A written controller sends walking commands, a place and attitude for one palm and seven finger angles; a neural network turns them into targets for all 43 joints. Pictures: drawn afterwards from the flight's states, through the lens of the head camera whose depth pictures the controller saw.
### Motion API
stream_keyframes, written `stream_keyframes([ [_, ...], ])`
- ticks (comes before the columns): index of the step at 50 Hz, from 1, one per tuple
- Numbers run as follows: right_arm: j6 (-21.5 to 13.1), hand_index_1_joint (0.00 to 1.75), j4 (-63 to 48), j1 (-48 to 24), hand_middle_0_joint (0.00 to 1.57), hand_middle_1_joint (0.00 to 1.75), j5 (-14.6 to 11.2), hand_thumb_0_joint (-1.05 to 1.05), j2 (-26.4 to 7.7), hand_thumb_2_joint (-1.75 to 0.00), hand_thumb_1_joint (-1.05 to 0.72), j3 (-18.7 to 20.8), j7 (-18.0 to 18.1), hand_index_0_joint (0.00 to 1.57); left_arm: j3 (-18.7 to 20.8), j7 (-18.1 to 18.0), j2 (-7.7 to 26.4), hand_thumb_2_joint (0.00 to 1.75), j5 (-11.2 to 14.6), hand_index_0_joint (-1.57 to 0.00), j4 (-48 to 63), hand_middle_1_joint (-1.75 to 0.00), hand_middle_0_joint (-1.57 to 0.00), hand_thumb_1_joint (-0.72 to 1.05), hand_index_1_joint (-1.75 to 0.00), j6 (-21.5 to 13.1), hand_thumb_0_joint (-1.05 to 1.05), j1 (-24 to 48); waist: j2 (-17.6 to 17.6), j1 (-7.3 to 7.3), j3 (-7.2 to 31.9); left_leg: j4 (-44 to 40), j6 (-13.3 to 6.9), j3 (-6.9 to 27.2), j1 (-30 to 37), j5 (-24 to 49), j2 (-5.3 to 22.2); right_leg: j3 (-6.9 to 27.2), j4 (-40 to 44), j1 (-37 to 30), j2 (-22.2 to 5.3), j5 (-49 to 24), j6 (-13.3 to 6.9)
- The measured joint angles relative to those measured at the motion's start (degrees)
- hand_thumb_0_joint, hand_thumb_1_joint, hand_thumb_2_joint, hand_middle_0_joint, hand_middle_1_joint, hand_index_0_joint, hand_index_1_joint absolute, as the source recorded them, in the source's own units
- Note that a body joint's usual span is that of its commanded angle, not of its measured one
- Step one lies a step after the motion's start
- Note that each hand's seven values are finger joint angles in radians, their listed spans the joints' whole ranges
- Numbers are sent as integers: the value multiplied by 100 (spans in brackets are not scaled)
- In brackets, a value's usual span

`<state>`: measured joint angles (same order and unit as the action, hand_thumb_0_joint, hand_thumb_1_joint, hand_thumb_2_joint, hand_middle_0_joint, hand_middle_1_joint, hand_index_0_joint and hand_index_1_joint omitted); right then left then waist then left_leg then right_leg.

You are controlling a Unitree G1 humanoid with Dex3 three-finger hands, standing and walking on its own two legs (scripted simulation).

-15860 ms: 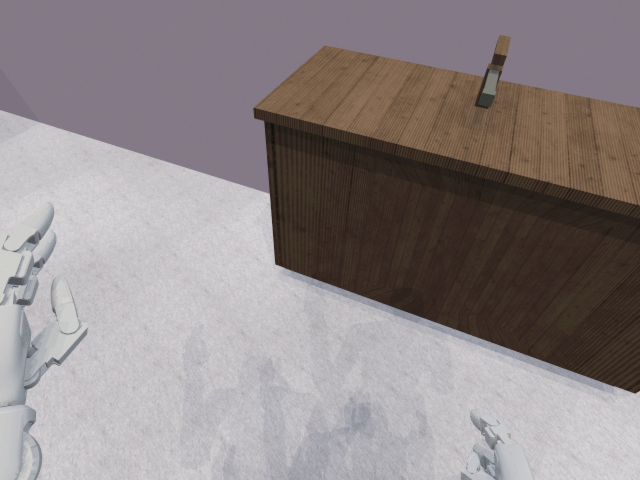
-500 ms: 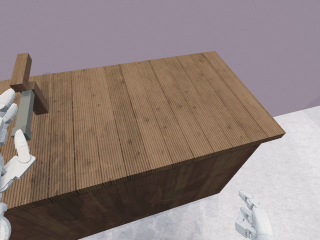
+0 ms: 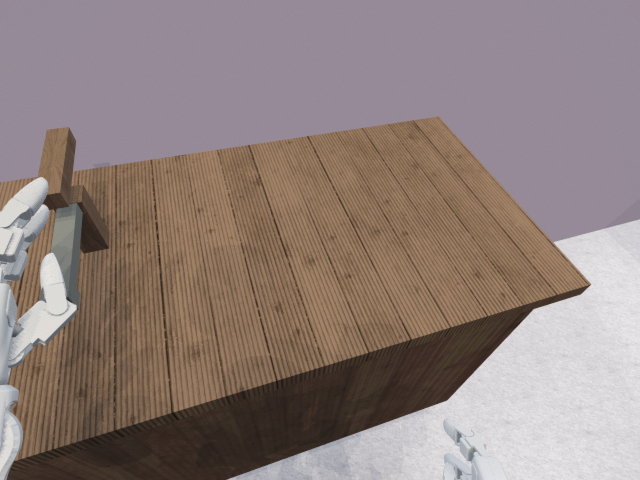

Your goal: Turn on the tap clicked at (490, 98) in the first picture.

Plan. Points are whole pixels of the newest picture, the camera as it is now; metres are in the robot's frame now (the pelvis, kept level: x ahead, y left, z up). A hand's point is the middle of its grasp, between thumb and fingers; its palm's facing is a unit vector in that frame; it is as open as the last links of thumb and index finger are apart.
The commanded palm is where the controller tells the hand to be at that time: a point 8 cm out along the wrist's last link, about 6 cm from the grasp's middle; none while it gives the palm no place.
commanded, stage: come to a stop and stand still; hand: left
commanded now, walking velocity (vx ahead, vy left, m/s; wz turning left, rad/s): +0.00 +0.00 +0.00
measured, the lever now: (60, 297) +0.28 +0.32 +0.08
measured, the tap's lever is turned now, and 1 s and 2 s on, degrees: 0 0 0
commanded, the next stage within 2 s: look again from close up in 0.46 s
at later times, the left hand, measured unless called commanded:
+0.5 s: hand (70, 280) +0.24 +0.25 +0.18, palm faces +0.39 -0.85 -0.36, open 7.4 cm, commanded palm +0.19 +0.29 +0.18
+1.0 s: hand (62, 301) +0.23 +0.26 +0.17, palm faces +0.40 -0.84 -0.37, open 7.4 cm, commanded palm +0.17 +0.29 +0.18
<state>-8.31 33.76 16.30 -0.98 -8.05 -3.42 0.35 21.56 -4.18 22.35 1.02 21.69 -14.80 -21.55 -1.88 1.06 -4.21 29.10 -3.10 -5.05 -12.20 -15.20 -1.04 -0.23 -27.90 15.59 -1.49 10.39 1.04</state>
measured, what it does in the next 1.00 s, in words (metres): stands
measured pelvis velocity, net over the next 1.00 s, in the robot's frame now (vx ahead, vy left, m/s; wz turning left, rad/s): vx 0.01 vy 0.00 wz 0.01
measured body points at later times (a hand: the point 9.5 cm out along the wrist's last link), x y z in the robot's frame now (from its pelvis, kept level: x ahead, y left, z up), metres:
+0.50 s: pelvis +0.03 +0.00 +0.00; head +0.06 +0.03 +0.45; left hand +0.22 +0.30 +0.19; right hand +0.23 -0.21 -0.05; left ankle +0.01 +0.08 -0.74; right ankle +0.05 -0.13 -0.74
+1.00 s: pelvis +0.01 +0.00 +0.01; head +0.03 +0.02 +0.45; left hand +0.20 +0.30 +0.19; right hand +0.18 -0.22 -0.07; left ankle +0.01 +0.08 -0.74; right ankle +0.05 -0.13 -0.74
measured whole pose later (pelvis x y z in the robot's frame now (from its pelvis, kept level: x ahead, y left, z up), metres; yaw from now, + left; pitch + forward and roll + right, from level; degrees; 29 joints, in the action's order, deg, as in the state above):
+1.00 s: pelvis +0.01 +0.00 +0.01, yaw +1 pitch -2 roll -1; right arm -5.6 33.1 13.6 -0.9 -11.3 -0.5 1.8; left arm 21.1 -6.3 20.4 2.2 25.3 -13.2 -24.3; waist -1.0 0.8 -3.4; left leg 26.8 -3.1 -4.1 -10.7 -14.8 -0.7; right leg -1.2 -22.7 12.5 -1.1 8.7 1.4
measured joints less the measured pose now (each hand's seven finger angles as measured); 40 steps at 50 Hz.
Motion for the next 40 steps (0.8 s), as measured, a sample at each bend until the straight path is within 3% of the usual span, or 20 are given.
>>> stream_keyframes([
  [5,-133,30,142,-81,20,30,47,1,-253,-90,-90,130,-32,21,264,-145,-125,90,81,-22,272,-30,-22,89,-30,-126,1,299,78,102,-48,28,25,112,15,-94,48,-115,196,-150,42,5,11],
  [11,-55,30,101,-451,20,30,37,2,-420,-90,-90,325,-39,21,-97,-105,-343,90,66,-21,282,-30,-21,90,-30,-79,1,14,120,26,82,-95,19,46,132,-151,49,-46,314,-236,52,33,48],
  [17,93,30,-195,-702,20,30,15,1,-343,-90,-90,342,46,20,-144,-62,-207,90,99,-21,243,-30,-21,89,-30,158,1,-156,-22,-63,15,-147,26,48,196,-155,54,-48,332,-286,60,60,36],
  [24,161,30,-289,-687,20,30,28,1,-278,-90,-90,288,63,20,0,-153,-102,90,158,-22,767,-30,-22,89,-30,103,1,-247,-48,34,-28,-116,33,101,192,-163,68,-102,388,-340,71,38,29],
  [32,311,30,-138,-509,20,30,24,1,-222,-90,-90,219,89,21,-90,-173,-275,90,165,-21,282,-30,-21,89,-30,234,1,-184,105,106,128,-219,7,69,259,-88,38,-70,474,-392,45,-40,56],
  [40,313,30,-91,-368,20,30,26,1,-214,-90,-90,187,130,21,-244,-200,-368,90,122,-21,278,-30,-21,89,-30,348,1,-81,50,24,39,-248,-9,88,241,17,14,-91,489,-380,22,-122,50],
])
